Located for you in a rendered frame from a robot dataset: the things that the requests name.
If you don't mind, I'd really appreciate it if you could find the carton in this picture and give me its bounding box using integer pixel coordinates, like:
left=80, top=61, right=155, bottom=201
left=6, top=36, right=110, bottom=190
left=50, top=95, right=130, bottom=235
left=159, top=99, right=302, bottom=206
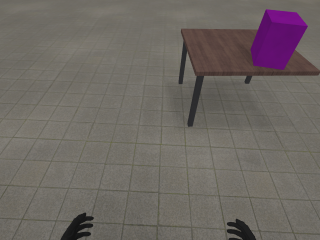
left=250, top=9, right=308, bottom=70

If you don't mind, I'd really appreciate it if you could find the right robot hand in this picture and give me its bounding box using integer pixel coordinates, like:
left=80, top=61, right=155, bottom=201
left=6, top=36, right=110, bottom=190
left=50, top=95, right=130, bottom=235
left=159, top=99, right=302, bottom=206
left=227, top=219, right=256, bottom=240

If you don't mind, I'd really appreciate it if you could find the table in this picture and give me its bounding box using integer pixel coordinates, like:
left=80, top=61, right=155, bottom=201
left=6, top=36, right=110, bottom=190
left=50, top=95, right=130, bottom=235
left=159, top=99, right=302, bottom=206
left=178, top=28, right=320, bottom=127

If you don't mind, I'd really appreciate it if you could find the left robot hand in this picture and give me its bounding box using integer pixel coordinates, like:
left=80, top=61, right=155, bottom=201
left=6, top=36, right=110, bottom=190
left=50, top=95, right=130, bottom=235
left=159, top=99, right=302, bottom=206
left=60, top=212, right=94, bottom=240

